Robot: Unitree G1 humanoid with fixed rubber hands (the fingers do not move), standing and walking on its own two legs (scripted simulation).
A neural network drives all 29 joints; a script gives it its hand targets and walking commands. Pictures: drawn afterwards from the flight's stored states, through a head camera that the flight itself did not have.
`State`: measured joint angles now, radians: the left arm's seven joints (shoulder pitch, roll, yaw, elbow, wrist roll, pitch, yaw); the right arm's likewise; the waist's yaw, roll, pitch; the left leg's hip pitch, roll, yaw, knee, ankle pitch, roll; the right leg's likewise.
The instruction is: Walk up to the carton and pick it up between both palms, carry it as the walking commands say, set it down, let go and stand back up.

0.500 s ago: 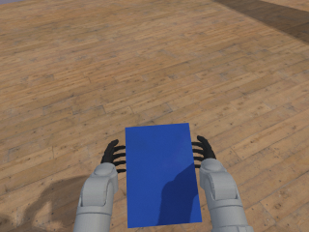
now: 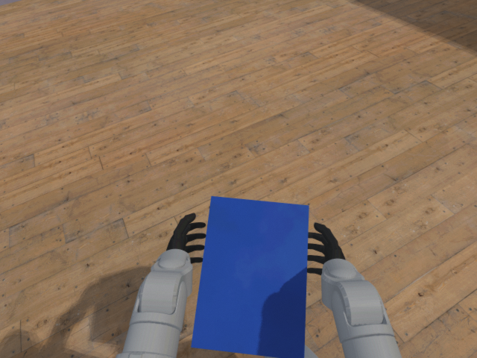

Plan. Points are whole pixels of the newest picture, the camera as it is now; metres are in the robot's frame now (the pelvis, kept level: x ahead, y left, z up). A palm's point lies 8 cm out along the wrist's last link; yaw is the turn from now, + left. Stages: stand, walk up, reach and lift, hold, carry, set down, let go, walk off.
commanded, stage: carry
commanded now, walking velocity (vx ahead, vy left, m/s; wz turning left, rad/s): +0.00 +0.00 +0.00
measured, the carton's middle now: (251, 271) +0.31 -0.03 -0.10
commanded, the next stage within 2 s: none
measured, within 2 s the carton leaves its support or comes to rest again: neither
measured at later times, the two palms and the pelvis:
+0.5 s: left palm (222, 44) +0.91 -0.04 +0.08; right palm (312, 63) +0.82 -0.28 +0.04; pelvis +0.58 -0.08 +0.04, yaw -8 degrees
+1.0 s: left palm out of the picture +1.31 +0.01 +0.15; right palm out of the picture +1.35 -0.23 +0.12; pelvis +1.05 -0.14 +0.05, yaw -5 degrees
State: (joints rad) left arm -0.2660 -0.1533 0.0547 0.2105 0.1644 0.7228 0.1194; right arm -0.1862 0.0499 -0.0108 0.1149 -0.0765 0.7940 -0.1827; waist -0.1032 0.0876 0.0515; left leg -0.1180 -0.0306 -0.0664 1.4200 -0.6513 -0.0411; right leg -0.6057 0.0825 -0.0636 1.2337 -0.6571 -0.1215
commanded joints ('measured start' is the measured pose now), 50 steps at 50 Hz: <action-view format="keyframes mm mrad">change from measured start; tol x64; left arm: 1 -393 -882 -440 -328 -217 -61 -207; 50 -495 -961 -640 -447 -620 534 -313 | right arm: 1 -717 1053 619 -296 334 -119 299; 50 -628 1086 517 -544 312 353 186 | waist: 1 153 -218 -495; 50 67 -123 -487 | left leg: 1 -696 -36 -30 265 8 42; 8 -818 -116 282 -126 -17 93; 13 959 461 -456 -700 2419 538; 23 -12 135 6 -667 1443 112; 26 -362 -91 113 85 43 -33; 39 -779 -33 156 -433 238 61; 42 62 -100 275 -990 904 76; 44 645 421 -289 -711 2421 422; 50 178 414 -344 -857 1498 415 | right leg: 1 918 -329 616 -555 1783 -220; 10 555 5 124 -267 2157 208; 13 -398 136 165 852 -192 234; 21 -419 -79 67 5 -57 96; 27 918 -505 550 -564 2280 -254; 41 597 -182 65 -392 1795 66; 44 -173 10 21 385 -59 213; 50 -259 -134 136 286 -100 140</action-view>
